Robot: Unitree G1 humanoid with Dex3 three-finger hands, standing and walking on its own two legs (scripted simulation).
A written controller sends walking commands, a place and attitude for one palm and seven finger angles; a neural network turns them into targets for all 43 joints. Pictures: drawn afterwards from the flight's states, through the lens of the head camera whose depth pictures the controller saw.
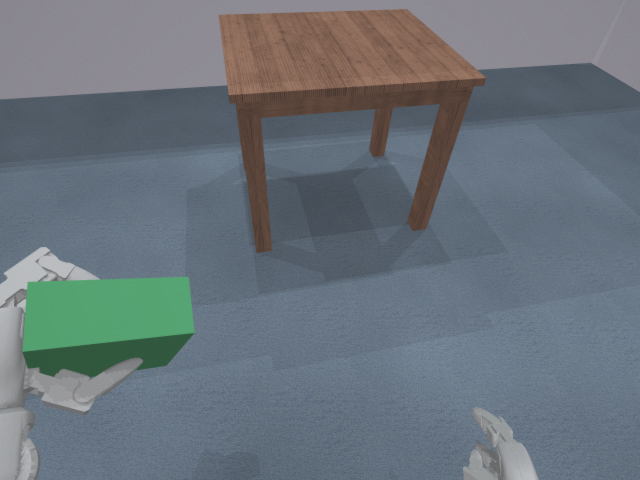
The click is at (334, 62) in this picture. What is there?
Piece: table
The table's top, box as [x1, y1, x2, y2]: [219, 9, 485, 103]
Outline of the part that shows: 485,77 406,9 219,15 230,103 483,85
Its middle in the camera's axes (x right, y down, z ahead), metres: +0.06 -0.71 +1.42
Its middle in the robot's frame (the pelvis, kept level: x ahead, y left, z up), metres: +1.54 +0.03 -0.07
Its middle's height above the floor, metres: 0.70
